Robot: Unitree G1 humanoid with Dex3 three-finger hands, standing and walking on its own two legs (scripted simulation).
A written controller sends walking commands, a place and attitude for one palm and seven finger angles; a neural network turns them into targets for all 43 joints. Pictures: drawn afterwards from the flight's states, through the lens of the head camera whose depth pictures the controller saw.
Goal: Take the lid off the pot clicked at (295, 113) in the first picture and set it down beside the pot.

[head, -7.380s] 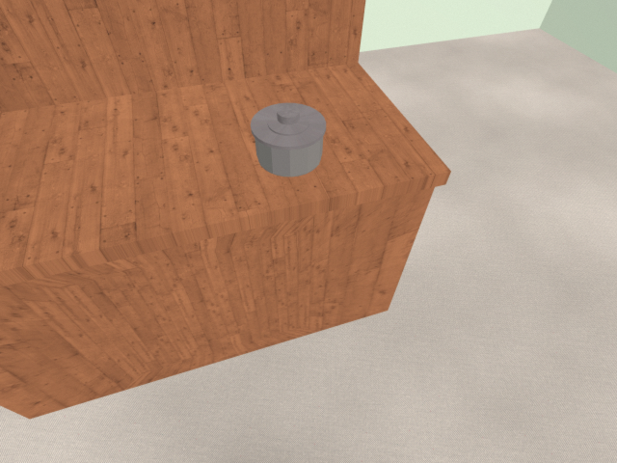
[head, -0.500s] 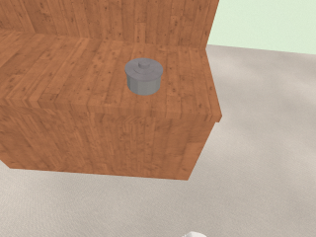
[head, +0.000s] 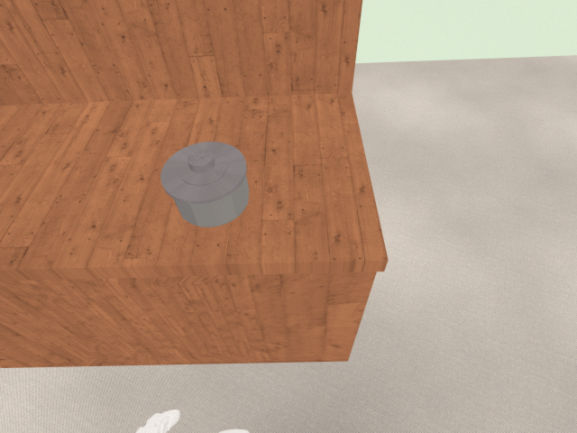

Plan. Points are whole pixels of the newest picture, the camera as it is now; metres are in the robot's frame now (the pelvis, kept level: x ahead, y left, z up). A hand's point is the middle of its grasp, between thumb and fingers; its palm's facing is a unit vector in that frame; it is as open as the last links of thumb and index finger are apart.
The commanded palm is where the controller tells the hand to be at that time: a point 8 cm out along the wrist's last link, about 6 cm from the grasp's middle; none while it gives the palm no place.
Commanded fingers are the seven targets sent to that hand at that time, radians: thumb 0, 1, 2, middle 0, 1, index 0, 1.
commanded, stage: come to a stop and stand still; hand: left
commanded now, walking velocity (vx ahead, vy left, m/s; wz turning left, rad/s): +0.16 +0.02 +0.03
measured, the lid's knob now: (201, 160) +0.55 +0.17 +0.05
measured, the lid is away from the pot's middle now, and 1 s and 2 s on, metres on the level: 0.00 0.00 0.00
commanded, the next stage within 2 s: look again from close up in 1.30 s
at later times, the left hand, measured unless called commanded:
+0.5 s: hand out of the picture +0.06 +0.19 -0.18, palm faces +0.04 -0.97 -0.24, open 7.4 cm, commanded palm none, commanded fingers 0.00 0.90 0.90 -0.20 -0.30 -0.20 -0.30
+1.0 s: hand out of the picture +0.07 +0.14 -0.16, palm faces -0.02 -0.97 -0.23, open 7.4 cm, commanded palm none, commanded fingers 0.00 0.90 0.90 -0.20 -0.30 -0.20 -0.30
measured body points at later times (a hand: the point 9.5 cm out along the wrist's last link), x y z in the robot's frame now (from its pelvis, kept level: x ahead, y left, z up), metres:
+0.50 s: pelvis +0.06 +0.01 +0.00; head +0.09 +0.00 +0.45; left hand +0.06 +0.24 -0.16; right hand +0.17 -0.21 -0.15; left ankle +0.12 +0.14 -0.73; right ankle +0.02 -0.09 -0.70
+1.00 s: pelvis +0.00 -0.04 +0.00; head -0.02 -0.04 +0.45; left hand +0.07 +0.19 -0.15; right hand +0.00 -0.27 -0.15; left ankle +0.01 +0.08 -0.73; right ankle +0.02 -0.11 -0.73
